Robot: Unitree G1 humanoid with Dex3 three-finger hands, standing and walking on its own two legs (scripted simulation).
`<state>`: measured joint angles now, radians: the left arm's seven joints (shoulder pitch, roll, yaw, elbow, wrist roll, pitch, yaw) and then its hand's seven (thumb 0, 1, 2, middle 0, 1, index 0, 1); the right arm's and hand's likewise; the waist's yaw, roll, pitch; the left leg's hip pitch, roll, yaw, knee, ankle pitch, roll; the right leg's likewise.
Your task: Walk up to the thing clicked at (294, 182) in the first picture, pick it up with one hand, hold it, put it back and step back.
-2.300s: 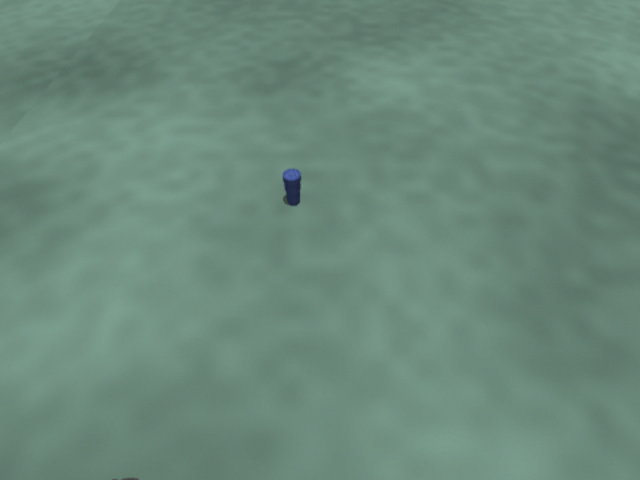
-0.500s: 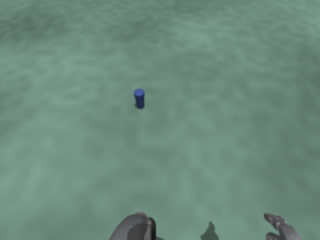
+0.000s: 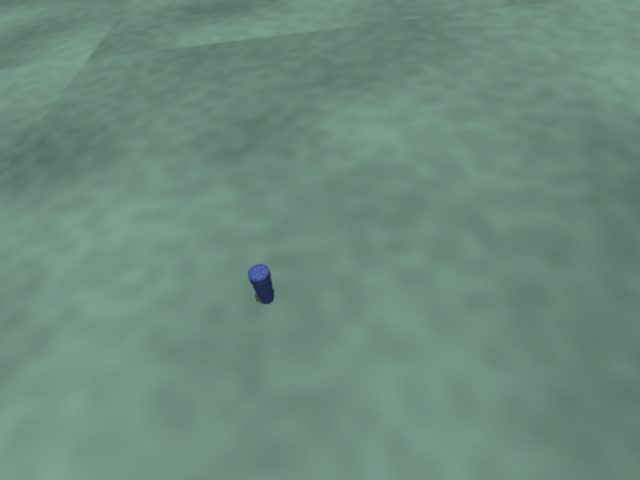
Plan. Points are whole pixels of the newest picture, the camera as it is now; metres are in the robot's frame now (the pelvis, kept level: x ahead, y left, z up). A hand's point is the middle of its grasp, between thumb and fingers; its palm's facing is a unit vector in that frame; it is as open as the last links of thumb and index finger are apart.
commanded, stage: walk up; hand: left
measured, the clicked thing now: (263, 285) +0.86 +0.30 -0.68
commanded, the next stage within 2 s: none
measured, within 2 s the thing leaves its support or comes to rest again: neither
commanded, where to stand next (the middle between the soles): +0.52 +0.08 m, yaw +2 degrees
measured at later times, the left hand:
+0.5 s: hand (139, 452) +0.19 +0.31 -0.15, palm faces +0.04 -0.93 -0.36, open 7.4 cm
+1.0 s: hand (166, 320) +0.39 +0.31 -0.11, palm faces +0.03 -0.90 -0.44, open 7.4 cm
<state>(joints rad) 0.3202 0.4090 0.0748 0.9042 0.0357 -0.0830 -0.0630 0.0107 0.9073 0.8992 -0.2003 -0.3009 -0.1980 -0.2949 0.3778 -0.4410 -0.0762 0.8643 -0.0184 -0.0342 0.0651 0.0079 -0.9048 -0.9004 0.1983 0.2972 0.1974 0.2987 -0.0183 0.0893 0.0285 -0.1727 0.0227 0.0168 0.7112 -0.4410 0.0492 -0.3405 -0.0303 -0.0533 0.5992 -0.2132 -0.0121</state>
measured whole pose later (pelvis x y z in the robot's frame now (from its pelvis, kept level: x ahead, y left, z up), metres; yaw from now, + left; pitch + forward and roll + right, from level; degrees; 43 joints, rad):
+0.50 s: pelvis +0.18 +0.04 -0.01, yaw +4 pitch -3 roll -1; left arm 0.34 0.41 0.04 0.86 0.00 -0.05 -0.02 0.01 0.91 0.90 -0.20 -0.30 -0.20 -0.30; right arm 0.22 -0.40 -0.07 0.82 -0.03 -0.06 0.08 0.01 -0.91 -0.90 0.20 0.30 0.20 0.30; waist 0.02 -0.02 0.12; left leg -0.38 0.01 0.05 0.65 -0.22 0.04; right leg -0.19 -0.06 -0.03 0.94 -0.50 -0.04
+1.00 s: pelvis +0.34 +0.03 +0.00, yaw +3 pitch -4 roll +1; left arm 0.31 0.38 0.04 0.85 0.01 -0.10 -0.03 0.01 0.91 0.90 -0.20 -0.30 -0.20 -0.29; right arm 0.34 -0.42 -0.04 0.84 -0.02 -0.01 0.05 0.01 -0.91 -0.90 0.20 0.30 0.20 0.30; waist 0.01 0.07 0.09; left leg -0.29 -0.02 0.01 0.99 -0.49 0.05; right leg -0.32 -0.04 -0.04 0.60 -0.21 -0.03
